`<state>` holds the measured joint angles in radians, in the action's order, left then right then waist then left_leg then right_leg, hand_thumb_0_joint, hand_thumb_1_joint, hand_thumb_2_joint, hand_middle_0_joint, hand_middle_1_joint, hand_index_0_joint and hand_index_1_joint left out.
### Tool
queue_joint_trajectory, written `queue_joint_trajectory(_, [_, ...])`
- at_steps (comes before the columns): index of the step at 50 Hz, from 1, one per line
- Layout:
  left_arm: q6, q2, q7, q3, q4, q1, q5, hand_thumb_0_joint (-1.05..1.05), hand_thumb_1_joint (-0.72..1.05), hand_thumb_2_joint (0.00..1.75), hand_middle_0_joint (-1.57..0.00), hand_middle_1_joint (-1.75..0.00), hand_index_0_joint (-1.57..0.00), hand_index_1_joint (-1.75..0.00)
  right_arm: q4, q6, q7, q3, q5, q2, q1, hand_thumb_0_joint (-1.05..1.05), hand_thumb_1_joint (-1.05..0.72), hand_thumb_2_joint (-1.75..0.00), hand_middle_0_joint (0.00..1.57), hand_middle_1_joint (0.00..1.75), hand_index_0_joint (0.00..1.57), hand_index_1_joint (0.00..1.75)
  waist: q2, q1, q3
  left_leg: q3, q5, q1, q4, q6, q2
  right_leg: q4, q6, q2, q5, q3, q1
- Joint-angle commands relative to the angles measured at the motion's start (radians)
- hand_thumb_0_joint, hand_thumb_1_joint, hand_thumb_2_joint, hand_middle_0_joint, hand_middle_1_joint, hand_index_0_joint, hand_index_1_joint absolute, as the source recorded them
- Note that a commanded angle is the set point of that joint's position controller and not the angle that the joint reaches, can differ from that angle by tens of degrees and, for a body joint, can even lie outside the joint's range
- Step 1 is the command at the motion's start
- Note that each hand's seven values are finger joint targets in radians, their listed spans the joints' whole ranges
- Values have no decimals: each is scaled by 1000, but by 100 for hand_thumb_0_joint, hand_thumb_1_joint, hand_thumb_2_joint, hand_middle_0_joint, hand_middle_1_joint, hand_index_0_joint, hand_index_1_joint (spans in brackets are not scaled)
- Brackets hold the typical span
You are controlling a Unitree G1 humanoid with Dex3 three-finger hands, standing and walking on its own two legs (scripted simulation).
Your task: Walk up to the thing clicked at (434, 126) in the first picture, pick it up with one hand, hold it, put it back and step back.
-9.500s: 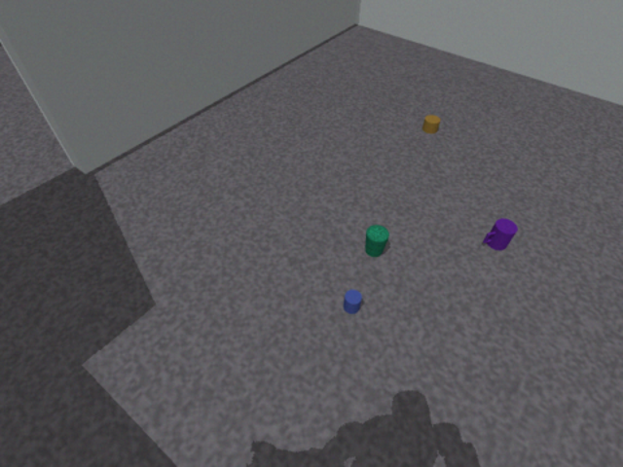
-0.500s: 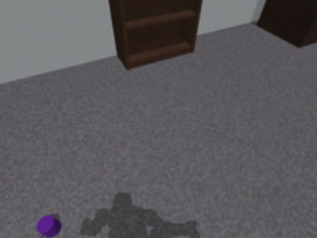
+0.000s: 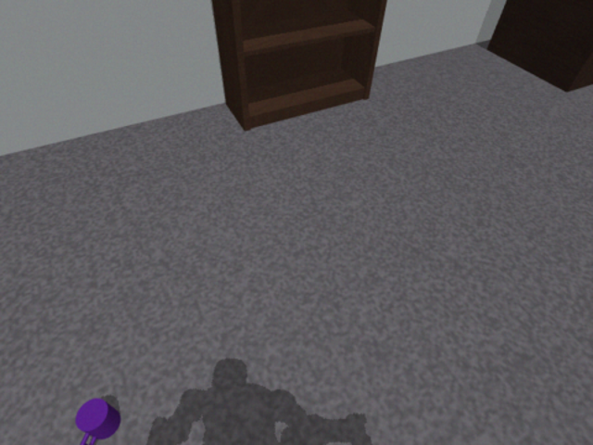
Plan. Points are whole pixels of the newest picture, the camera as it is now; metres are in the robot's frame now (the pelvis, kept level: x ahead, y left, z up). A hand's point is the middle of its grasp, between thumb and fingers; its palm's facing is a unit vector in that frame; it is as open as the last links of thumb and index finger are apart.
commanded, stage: stand
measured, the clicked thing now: out of the picture +0.59 +1.39 -0.75
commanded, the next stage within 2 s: none
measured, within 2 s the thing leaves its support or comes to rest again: neither
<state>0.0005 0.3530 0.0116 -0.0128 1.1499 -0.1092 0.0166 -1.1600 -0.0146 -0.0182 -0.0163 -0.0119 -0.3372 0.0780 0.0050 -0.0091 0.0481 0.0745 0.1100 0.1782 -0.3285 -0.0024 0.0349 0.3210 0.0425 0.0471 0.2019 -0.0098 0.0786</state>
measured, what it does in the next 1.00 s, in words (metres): stands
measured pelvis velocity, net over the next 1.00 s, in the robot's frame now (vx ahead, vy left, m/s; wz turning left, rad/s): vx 0.02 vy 0.00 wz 0.01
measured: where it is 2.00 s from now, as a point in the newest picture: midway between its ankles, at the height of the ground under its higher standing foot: outside the picture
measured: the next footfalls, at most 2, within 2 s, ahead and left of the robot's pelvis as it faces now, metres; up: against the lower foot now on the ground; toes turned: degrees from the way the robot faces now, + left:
none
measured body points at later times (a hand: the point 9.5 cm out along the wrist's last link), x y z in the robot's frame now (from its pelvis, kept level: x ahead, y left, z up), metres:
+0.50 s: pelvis +0.01 +0.00 +0.00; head +0.02 +0.01 +0.45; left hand +0.08 +0.30 -0.14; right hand +0.10 -0.30 -0.13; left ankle +0.05 +0.12 -0.75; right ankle -0.02 -0.15 -0.75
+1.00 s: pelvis +0.02 +0.00 +0.00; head +0.03 +0.01 +0.45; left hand +0.09 +0.30 -0.13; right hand +0.11 -0.30 -0.13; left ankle +0.05 +0.12 -0.75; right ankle -0.02 -0.15 -0.75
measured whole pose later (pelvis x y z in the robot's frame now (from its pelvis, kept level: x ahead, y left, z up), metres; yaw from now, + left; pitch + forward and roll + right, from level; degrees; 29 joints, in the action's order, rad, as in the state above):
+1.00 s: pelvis +0.02 +0.00 +0.00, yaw +1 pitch -2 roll +0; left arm 0.00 0.35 0.01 0.00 1.12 -0.12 0.02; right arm -1.15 -0.01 -0.01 -0.01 -0.01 -0.34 0.08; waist 0.01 -0.01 0.04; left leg 0.07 0.14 0.16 -0.34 0.00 0.03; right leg 0.30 0.05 0.05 0.22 -0.02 0.04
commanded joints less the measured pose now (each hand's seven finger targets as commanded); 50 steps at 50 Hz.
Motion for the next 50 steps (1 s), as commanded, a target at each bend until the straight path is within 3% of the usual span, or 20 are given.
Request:
queue_joint_trajectory(1, [26,209,-12,-32,-63,46,-5,0,90,90,-20,-30,-20,-30,64,-17,16,-38,0,-227,-49,0,-90,-90,20,30,20,30,-8,-3,-55,-129,63,-69,73,9,112,-71,-51,89,-16,67,86])
queue_joint_trajectory(5, [26,202,-11,-29,-65,28,-2,0,90,90,-20,-30,-20,-30,67,-17,16,-35,1,-227,-52,0,-90,-90,20,30,20,30,-18,-2,-61,-138,87,-70,76,13,117,-72,-51,90,-18,63,89])
queue_joint_trajectory(10, [29,212,-16,-30,-70,26,-4,0,90,90,-20,-30,-20,-30,65,-16,14,-36,2,-222,-52,0,-90,-90,20,30,20,30,7,-3,-69,-127,-12,-95,49,13,110,-73,-49,94,-42,65,84])
queue_joint_trajectory(21, [27,208,-17,-28,-76,18,-5,0,90,90,-20,-30,-20,-30,70,-13,16,-30,5,-227,-54,0,-90,-90,20,30,20,30,-21,2,-67,-126,-23,-76,46,13,109,-77,-46,99,-63,61,56])
queue_joint_trajectory(24, [27,208,-18,-27,-81,16,-1,0,90,90,-20,-30,-20,-30,74,-16,17,-31,3,-228,-56,0,-90,-90,20,30,20,30,-11,7,-95,-121,-91,-104,29,16,116,-72,-45,102,-104,56,44])
queue_joint_trajectory(32, [27,210,-20,-29,-81,22,-5,0,90,90,-20,-30,-20,-30,73,-16,19,-31,4,-229,-50,0,-90,-90,20,30,20,30,-10,4,-85,-120,-125,-110,30,14,118,-70,-44,101,-108,51,36])
queue_joint_trajectory(38, [27,206,-20,-26,-86,21,-3,0,90,90,-20,-30,-20,-30,75,-17,20,-32,3,-231,-46,0,-90,-90,20,30,20,30,-11,5,-110,-114,-180,-116,14,17,119,-73,-41,108,-166,48,9])
queue_joint_trajectory(50, [24,206,-18,-27,-84,10,-3,0,90,90,-20,-30,-20,-30,75,-17,20,-33,4,-229,-48,0,-90,-90,20,30,20,30,-20,8,-81,-115,-113,-109,36,15,112,-84,-47,105,-110,49,25])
